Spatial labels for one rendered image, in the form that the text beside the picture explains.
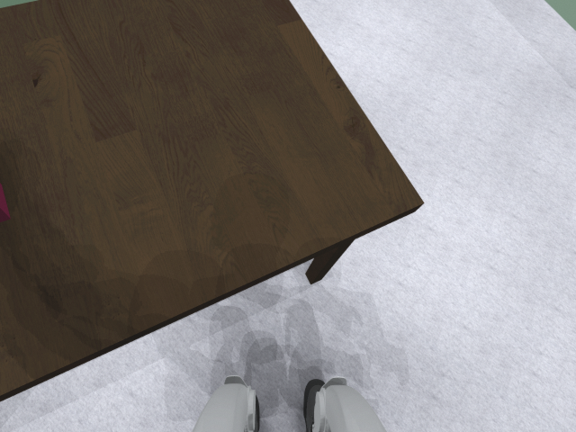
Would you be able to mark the right robot foot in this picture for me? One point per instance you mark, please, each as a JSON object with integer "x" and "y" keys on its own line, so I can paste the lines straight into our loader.
{"x": 311, "y": 389}

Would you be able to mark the robot right shin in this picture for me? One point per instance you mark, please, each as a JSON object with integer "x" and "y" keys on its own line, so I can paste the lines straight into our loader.
{"x": 333, "y": 381}

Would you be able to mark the table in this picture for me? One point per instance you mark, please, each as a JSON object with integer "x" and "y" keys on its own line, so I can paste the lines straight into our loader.
{"x": 159, "y": 156}

